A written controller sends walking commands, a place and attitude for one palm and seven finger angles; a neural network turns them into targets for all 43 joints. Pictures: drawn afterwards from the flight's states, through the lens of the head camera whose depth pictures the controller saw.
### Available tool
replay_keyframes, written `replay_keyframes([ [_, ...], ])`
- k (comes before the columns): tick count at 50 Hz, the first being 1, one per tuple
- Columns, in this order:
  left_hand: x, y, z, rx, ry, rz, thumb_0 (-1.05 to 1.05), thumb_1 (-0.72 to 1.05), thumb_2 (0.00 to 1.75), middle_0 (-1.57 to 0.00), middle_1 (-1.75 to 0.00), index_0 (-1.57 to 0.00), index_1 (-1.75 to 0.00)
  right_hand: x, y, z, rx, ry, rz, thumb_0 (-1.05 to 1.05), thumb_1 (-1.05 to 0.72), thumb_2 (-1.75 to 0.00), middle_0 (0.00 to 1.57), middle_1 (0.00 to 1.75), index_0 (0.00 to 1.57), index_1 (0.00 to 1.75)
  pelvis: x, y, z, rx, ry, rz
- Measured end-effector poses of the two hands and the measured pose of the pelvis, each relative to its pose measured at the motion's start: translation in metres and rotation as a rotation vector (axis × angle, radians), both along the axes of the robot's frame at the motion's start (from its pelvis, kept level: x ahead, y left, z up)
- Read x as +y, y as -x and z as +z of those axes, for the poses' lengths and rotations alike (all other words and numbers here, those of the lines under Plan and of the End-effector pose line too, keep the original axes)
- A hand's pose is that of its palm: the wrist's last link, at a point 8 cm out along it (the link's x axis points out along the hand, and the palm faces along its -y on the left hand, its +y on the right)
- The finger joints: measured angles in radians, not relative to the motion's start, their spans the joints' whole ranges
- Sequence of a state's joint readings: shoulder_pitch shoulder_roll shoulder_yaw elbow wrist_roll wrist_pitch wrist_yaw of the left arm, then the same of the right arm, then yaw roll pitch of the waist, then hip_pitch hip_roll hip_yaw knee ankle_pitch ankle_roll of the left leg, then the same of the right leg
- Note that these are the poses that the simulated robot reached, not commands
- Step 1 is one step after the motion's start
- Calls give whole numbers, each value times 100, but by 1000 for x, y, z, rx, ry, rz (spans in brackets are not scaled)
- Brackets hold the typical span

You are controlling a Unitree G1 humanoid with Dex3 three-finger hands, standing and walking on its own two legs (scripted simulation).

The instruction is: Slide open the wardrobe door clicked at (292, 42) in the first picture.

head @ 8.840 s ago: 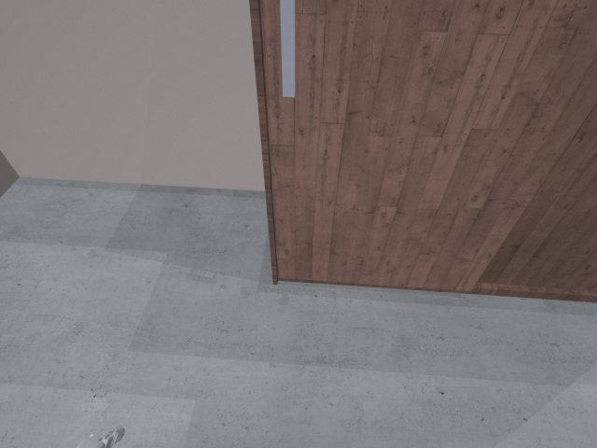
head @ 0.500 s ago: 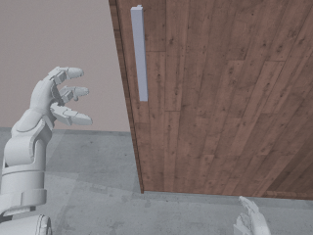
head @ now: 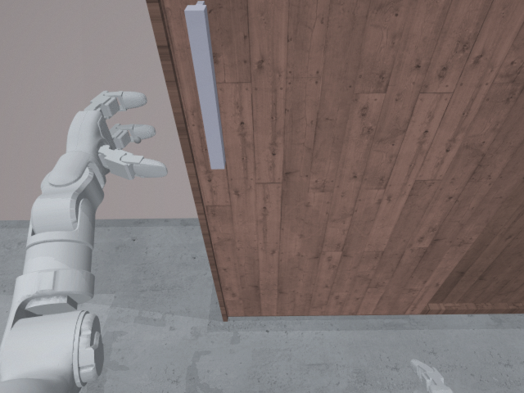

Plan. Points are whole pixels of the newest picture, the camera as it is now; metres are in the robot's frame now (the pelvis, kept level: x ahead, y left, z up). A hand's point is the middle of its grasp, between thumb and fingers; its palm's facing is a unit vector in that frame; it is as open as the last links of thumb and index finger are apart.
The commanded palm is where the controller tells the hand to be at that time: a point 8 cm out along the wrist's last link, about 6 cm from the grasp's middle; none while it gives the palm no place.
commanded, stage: move the hooked fingers beside the handle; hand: left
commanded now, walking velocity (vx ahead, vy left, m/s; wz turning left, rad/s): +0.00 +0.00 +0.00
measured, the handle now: (210, 94) +0.54 +0.12 +0.22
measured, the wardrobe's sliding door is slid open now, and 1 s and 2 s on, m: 0.00 0.00 0.00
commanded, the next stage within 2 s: none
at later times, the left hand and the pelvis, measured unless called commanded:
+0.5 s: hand (175, 117) +0.47 +0.17 +0.21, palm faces +0.08 -1.00 +0.00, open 14.0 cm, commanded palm +0.44 +0.23 +0.21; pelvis +0.00 +0.01 +0.00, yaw +0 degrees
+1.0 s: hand (169, 119) +0.46 +0.17 +0.21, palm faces +0.07 -1.00 +0.01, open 14.0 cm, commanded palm +0.44 +0.23 +0.21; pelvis +0.00 +0.02 +0.00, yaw +0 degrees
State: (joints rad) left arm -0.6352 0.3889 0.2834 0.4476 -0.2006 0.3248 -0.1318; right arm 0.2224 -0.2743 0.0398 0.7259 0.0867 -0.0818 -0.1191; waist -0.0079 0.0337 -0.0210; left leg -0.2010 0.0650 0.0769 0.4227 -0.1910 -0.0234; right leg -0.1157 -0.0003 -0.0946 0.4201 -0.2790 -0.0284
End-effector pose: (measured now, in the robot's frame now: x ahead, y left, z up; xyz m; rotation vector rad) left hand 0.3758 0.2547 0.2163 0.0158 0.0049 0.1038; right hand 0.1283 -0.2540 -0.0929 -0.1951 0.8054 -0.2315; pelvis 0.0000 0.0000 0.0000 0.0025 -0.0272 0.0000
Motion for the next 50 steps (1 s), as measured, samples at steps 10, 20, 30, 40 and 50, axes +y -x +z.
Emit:
replay_keyframes([
  [10, -19, -29, -2, 0, 22, -30, -2, -50, 30, -30, -120, -29, -120, -1, 13, -5, 47, 11, -22, 1, -90, -90, 20, 30, 20, 30, 5, -1, 0, 26, 3, 3],
  [20, -29, -58, -5, 60, 20, -14, -2, -50, 30, -30, -120, -30, -120, 6, 35, -13, 108, -10, -52, 1, -90, -90, 20, 30, 20, 30, 11, -3, 0, 51, 5, -5],
  [30, -40, -79, 1, 8, 39, -20, -2, -50, 30, -30, -120, -30, -120, 7, 69, -20, 196, -12, -87, 1, -90, -89, 20, 30, 20, 30, 15, -5, -1, 77, 6, -14],
  [40, -17, -72, -16, 27, 20, 17, -2, -50, 30, -30, -120, -29, -120, 2, 82, -17, 211, -7, -123, 1, -90, -89, 20, 30, 20, 30, 15, -7, 0, 73, 6, -28],
  [50, -30, -62, -3, 30, 34, -38, -2, -50, 30, -30, -120, -29, -120, 4, 49, -13, 149, 11, -66, 1, -90, -90, 20, 30, 20, 29, 16, -2, -1, 60, 15, 3],
])
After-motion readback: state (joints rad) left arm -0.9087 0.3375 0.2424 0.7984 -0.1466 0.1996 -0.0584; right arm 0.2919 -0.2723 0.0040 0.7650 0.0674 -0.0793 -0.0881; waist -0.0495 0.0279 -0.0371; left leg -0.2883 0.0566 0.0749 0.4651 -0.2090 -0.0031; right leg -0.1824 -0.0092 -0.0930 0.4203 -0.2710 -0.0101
